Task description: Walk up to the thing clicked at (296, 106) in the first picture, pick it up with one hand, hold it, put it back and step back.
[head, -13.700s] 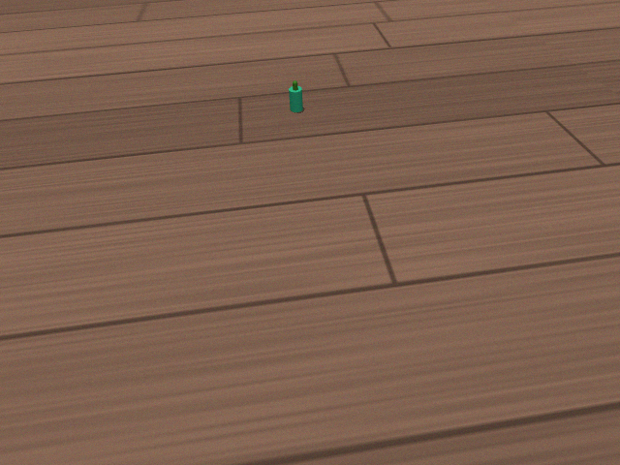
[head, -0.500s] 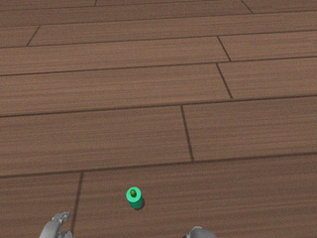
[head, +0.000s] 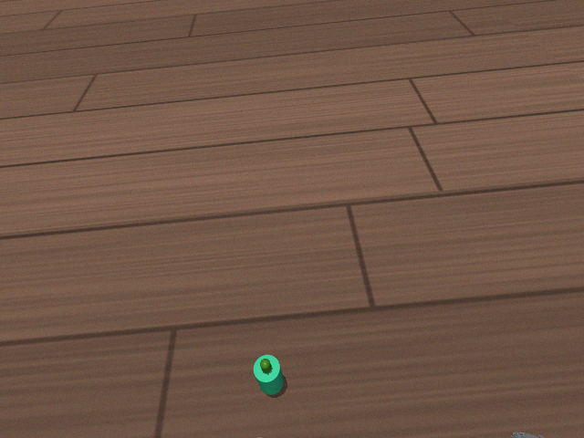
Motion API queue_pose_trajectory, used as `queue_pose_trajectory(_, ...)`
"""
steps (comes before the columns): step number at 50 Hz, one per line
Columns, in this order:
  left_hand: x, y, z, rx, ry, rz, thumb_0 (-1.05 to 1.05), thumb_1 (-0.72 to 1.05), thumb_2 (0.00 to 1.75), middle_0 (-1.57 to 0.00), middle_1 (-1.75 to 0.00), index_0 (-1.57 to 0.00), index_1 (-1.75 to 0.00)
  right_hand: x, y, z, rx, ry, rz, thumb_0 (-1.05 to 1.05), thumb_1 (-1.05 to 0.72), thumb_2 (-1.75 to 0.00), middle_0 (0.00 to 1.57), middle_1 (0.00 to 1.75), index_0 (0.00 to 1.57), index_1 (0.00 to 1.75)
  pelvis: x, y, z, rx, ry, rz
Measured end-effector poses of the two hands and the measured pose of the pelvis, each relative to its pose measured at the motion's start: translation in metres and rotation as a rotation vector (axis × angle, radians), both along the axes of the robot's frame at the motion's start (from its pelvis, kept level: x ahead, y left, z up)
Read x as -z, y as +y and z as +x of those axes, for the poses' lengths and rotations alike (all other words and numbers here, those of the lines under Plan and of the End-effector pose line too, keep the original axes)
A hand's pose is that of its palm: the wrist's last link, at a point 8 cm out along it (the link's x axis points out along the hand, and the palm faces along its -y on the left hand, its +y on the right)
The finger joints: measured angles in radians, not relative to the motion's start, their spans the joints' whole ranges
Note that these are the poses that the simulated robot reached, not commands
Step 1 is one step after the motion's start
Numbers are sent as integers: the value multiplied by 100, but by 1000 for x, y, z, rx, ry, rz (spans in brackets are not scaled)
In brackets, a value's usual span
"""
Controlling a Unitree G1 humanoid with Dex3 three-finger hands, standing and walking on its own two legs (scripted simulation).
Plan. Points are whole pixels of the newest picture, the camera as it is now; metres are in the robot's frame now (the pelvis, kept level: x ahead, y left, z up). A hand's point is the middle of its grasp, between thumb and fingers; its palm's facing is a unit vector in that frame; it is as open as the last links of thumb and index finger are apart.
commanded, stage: walk up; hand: left
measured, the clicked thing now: (268, 372) +0.42 +0.16 -0.67
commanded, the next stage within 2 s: stand in 0.42 s
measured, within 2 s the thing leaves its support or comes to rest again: neither
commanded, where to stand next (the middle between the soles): +0.06 -0.01 m, yaw -3 degrees
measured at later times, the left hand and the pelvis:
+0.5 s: hand out of the picture +0.09 +0.26 -0.15, palm faces -0.09 -0.93 -0.36, open 7.4 cm; pelvis +0.00 +0.00 -0.01, yaw -3 degrees
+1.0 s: hand out of the picture +0.14 +0.26 -0.14, palm faces -0.08 -0.94 -0.34, open 7.4 cm; pelvis +0.02 +0.01 +0.01, yaw -3 degrees
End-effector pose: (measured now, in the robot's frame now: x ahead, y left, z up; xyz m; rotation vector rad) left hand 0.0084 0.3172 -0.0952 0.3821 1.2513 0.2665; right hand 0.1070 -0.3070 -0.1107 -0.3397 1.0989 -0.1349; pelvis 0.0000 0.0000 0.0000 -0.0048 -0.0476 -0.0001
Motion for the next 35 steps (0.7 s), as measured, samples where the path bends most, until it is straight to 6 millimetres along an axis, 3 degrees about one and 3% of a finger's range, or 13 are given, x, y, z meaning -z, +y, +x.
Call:
queue_pose_trajectory(4,16,21,18,-4,-6,-12,1,90,90,-20,-30,-20,-30,4,17,0,25,-11,-22,0,-90,-90,21,30,21,30,10,17,2,6,-10,17)
queue_pose_trajectory(10,27,23,55,34,-31,-54,1,90,90,-20,-30,-20,-30,-6,33,-18,51,1,-29,0,-90,-90,21,30,21,30,6,20,4,33,-3,6)
queue_pose_trajectory(16,29,12,76,92,-38,-58,1,90,90,-20,-30,-20,-30,-4,9,-34,98,3,-64,0,-90,-90,21,30,21,30,10,12,-1,63,7,4)
queue_pose_trajectory(23,22,-7,77,110,-29,-58,1,90,90,-20,-30,-20,-30,3,-17,-55,158,65,-77,0,-90,-90,21,30,21,30,9,3,0,62,3,-3)
queue_pose_trajectory(28,16,-20,93,105,-57,-80,1,90,90,-20,-30,-20,-30,5,-11,-65,165,113,-44,0,-90,-90,21,30,20,30,2,2,6,56,-3,-2)
queue_pose_trajectory(35,8,-32,124,138,-100,-104,1,90,90,-20,-30,-20,-30,4,6,-59,161,125,8,0,-90,-90,21,30,21,30,-7,2,12,57,-2,2)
